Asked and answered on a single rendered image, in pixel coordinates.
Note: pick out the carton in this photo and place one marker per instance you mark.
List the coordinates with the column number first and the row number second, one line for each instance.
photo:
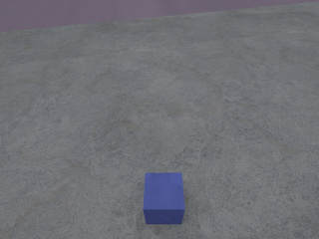
column 163, row 198

